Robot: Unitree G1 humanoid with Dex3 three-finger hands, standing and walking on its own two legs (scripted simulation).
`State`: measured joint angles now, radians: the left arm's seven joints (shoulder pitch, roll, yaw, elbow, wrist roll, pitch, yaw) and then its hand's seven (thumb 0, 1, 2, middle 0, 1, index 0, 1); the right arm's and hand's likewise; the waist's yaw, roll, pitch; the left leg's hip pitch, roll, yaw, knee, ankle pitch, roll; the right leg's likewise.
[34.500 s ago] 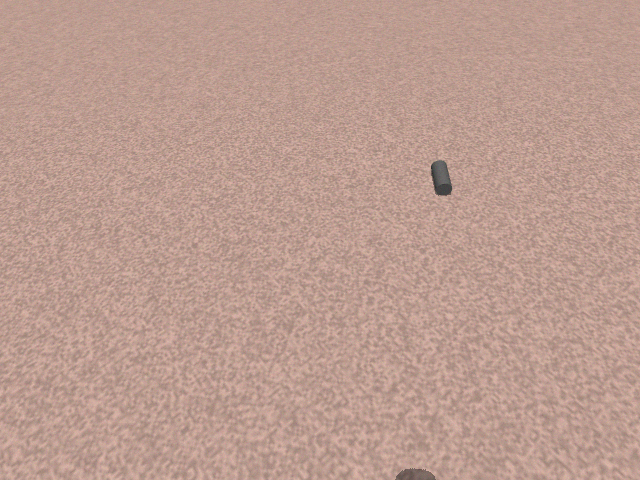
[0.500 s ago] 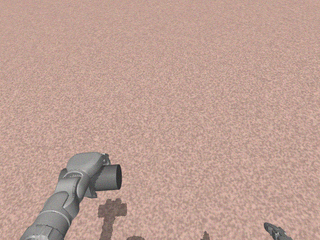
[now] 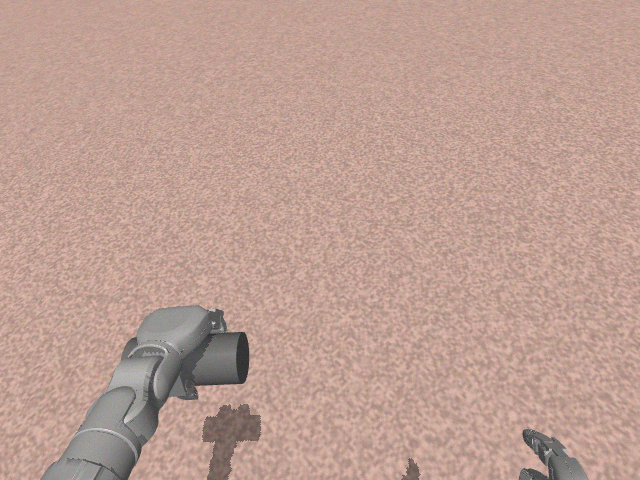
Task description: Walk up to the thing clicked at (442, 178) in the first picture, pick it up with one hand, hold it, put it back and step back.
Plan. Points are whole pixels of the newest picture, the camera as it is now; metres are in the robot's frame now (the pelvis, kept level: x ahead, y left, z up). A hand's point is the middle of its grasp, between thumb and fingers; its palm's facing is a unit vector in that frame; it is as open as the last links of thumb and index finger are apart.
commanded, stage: hold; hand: left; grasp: from above
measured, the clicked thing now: (188, 360) +0.30 +0.23 -0.06
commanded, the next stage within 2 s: crouch in 0.98 s
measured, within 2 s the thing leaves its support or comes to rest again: neither
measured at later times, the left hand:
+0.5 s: hand (182, 355) +0.29 +0.22 -0.02, palm faces -0.45 -0.06 -0.89, open 9.9 cm
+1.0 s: hand (184, 348) +0.30 +0.22 -0.02, palm faces -0.45 -0.06 -0.89, open 9.9 cm
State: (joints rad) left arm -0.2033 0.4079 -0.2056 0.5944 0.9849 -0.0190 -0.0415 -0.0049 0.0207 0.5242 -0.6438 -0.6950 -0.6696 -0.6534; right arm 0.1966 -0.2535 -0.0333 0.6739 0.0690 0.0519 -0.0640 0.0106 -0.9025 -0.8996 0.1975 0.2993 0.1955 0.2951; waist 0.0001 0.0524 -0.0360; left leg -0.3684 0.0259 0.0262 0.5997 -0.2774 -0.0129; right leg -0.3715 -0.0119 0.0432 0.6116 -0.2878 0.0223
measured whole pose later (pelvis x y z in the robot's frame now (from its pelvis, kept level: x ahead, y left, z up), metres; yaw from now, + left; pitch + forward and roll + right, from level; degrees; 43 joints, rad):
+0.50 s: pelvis +0.00 +0.00 +0.01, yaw +0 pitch +1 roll +0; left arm -0.20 0.42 -0.21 0.55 0.97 -0.02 -0.08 -0.01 0.00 0.56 -0.63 -0.74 -0.65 -0.70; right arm 0.18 -0.25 -0.02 0.67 0.08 0.05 -0.07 0.01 -0.91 -0.90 0.20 0.30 0.20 0.30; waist 0.01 0.06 -0.02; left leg -0.29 0.02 0.03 0.52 -0.24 -0.01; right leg -0.30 -0.01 0.05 0.54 -0.25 0.02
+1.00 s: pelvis +0.01 +0.00 +0.01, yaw +0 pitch +1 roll +0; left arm -0.21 0.41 -0.21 0.57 0.98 -0.02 -0.06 -0.01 -0.01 0.59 -0.63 -0.74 -0.66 -0.70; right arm 0.18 -0.25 -0.03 0.68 0.08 0.08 -0.07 0.01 -0.91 -0.90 0.20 0.30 0.20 0.30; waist 0.01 0.05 -0.02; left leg -0.27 0.02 0.03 0.49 -0.24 -0.01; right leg -0.27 -0.02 0.04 0.50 -0.25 0.02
